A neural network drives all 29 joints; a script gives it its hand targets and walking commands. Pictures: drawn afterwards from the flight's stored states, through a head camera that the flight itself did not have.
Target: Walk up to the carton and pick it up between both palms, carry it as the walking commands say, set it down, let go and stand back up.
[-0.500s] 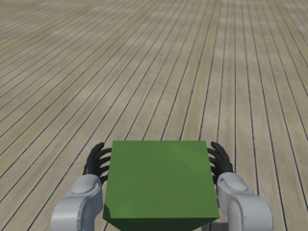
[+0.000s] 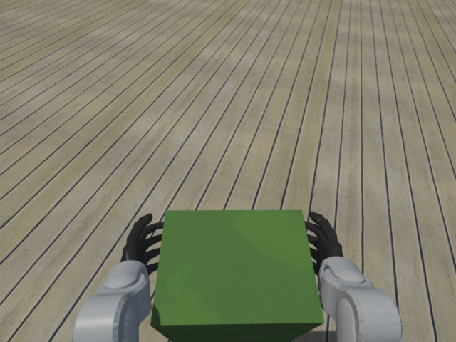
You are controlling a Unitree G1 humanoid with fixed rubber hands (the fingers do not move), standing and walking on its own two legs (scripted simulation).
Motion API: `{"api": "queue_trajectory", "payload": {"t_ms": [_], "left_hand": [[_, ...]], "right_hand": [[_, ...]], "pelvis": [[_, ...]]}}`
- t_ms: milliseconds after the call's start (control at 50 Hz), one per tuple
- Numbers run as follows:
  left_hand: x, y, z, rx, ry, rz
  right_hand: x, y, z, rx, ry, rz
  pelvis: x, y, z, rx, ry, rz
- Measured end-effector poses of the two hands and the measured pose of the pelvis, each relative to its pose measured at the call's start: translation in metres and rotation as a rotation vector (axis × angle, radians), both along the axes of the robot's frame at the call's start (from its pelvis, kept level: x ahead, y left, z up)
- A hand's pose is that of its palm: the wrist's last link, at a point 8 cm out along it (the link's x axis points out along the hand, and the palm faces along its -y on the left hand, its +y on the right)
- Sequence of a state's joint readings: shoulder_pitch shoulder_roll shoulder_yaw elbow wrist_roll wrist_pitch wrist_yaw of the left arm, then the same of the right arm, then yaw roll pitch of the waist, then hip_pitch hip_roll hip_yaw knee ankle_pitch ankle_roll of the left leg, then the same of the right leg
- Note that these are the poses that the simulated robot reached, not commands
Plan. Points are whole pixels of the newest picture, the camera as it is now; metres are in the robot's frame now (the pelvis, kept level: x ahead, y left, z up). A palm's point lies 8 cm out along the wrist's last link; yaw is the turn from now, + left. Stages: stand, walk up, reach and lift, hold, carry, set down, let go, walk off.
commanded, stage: carry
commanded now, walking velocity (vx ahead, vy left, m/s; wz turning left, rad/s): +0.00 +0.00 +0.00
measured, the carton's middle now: (232, 288) +0.23 +0.01 +0.01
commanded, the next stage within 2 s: none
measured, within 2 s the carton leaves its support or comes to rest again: neither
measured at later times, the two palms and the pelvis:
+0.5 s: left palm (121, 278) +0.21 +0.16 +0.10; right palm (329, 281) +0.21 -0.12 +0.10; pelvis -0.03 +0.02 +0.00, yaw -1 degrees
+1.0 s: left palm (141, 263) +0.24 +0.14 +0.08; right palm (334, 269) +0.24 -0.14 +0.08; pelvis -0.02 +0.01 +0.00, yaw -1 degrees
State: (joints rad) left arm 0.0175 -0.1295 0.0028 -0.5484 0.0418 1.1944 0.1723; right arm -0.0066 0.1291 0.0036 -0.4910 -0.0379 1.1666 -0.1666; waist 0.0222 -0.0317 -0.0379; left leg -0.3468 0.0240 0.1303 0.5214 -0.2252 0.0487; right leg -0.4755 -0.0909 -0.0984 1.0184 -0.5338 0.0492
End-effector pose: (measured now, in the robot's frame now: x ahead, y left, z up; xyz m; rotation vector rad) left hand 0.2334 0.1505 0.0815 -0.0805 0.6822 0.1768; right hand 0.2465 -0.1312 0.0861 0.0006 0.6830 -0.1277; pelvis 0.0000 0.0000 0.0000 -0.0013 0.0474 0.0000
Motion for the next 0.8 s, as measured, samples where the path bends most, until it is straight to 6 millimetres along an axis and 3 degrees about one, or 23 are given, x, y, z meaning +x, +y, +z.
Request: {"api": "queue_trajectory", "payload": {"t_ms": [300, 520, 800], "left_hand": [[-0.017, 0.003, 0.014, 0.045, -0.027, -0.081], [-0.024, 0.011, 0.016, 0.024, -0.031, -0.051], [-0.011, 0.002, 0.012, 0.027, -0.017, -0.062]], "right_hand": [[-0.036, 0.003, 0.007, 0.041, -0.027, -0.079], [-0.034, 0.011, 0.016, 0.014, -0.03, -0.046], [-0.025, 0.002, 0.01, 0.013, -0.017, -0.054]], "pelvis": [[-0.021, 0.024, 0.003, 0.004, -0.02, -0.025], [-0.026, 0.024, 0.003, -0.001, -0.027, -0.022], [-0.024, 0.017, 0.002, -0.004, -0.023, -0.022]]}}
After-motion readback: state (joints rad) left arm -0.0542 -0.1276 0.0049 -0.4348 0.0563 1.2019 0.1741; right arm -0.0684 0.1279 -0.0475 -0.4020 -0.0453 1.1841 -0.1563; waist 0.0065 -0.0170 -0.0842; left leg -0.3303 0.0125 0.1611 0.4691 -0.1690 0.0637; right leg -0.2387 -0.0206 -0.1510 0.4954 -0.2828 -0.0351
